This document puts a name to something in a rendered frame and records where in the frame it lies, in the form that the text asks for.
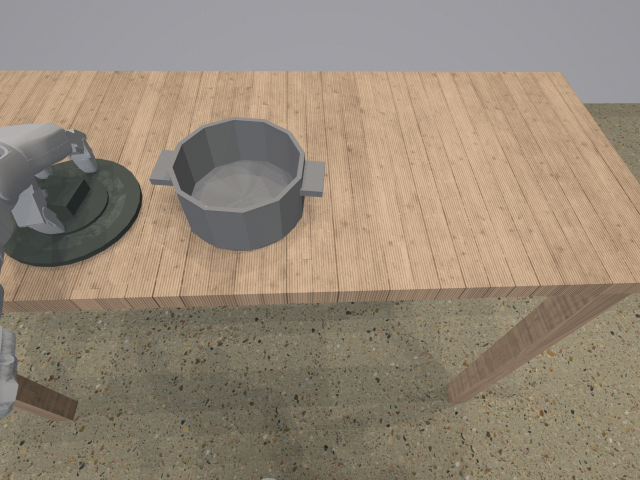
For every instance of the lid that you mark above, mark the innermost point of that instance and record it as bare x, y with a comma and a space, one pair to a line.
108, 211

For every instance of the table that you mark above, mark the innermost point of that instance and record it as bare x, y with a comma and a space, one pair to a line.
437, 185

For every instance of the left robot forearm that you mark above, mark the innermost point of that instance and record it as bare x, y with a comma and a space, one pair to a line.
15, 177

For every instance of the knob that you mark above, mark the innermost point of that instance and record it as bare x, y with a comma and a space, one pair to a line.
66, 194

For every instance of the pot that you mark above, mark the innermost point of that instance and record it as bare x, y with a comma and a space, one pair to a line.
241, 181

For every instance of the left robot hand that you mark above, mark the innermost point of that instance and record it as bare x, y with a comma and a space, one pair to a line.
44, 144

